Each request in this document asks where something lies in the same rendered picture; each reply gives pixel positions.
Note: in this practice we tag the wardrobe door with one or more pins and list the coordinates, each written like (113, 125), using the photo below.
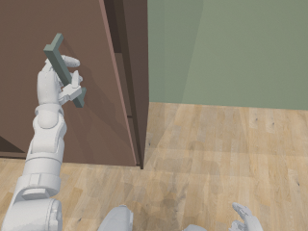
(6, 146)
(98, 133)

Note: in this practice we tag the left robot forearm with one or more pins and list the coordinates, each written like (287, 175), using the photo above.
(41, 174)

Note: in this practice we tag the robot left upper arm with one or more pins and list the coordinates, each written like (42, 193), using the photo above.
(35, 215)

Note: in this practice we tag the right robot hand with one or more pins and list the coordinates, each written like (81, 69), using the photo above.
(251, 223)

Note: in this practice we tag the left robot hand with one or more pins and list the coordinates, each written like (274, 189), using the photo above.
(49, 84)

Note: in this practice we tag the left robot thigh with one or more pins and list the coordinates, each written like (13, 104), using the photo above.
(118, 219)

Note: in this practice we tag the handle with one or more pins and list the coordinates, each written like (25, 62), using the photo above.
(53, 55)

